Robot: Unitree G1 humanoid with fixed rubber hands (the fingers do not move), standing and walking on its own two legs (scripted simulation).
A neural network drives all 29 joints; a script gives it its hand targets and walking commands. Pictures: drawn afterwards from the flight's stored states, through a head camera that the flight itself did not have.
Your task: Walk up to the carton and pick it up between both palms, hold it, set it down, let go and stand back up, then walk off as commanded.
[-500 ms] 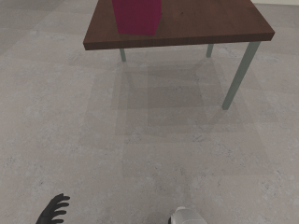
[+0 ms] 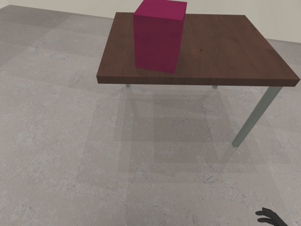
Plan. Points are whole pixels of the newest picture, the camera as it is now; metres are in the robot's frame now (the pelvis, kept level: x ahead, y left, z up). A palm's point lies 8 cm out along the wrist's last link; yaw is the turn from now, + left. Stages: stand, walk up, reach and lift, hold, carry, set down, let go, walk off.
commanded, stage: walk up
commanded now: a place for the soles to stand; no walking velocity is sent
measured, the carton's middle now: (160, 36) +0.92 -0.03 +0.06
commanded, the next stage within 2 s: none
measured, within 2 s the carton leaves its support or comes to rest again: neither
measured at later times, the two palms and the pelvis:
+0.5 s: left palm (85, 146) +0.37 +0.23 -0.05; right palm out of the picture +0.15 -0.34 -0.10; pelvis +0.18 -0.04 +0.00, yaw -4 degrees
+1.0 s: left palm (61, 159) +0.35 +0.32 -0.10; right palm (238, 124) +0.47 -0.31 -0.05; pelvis +0.34 +0.00 +0.00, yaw +3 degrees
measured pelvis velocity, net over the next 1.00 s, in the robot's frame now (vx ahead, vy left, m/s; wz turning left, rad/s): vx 0.34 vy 0.00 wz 0.06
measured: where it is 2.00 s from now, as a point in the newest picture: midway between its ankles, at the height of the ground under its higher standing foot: (152, 192)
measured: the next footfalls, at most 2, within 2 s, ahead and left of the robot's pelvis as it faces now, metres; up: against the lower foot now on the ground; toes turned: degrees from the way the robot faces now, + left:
right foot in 0.40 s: +0.30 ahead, -0.14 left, +0.00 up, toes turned -6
left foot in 0.92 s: +0.48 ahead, +0.10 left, +0.00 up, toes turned +4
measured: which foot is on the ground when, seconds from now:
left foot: down 0.00-0.42, up 0.44-0.90, down 0.92-1.00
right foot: up 0.00-0.38, down 0.40-0.92, up 0.94-1.00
